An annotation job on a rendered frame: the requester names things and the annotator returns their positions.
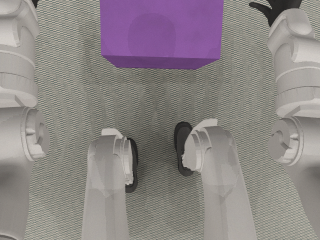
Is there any right robot forearm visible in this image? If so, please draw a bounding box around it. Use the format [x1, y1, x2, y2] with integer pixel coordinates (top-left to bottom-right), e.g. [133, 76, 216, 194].
[267, 8, 320, 118]

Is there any robot left thigh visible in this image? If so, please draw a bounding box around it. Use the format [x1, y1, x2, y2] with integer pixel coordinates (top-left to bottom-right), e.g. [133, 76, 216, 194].
[81, 135, 133, 240]

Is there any right robot hand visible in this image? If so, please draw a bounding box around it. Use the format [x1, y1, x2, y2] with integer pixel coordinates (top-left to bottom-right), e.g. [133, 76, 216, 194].
[249, 0, 302, 27]

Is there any robot right thigh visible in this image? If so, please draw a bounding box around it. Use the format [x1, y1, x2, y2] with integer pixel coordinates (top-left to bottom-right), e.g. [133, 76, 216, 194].
[188, 126, 257, 240]

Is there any left robot forearm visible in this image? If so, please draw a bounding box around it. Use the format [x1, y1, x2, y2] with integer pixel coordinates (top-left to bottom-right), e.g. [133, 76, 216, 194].
[0, 0, 40, 108]

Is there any right robot upper arm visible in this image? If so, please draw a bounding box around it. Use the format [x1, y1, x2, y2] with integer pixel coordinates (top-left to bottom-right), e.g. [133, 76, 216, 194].
[267, 115, 320, 240]

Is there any carton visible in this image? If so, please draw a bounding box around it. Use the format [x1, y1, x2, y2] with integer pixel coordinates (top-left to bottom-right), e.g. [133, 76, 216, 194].
[100, 0, 224, 70]

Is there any robot thigh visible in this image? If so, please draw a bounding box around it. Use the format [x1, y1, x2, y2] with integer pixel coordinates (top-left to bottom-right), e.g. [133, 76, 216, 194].
[81, 135, 133, 240]
[188, 126, 257, 240]

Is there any left robot upper arm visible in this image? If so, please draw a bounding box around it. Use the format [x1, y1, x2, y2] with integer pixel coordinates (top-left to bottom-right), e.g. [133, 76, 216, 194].
[0, 106, 50, 240]

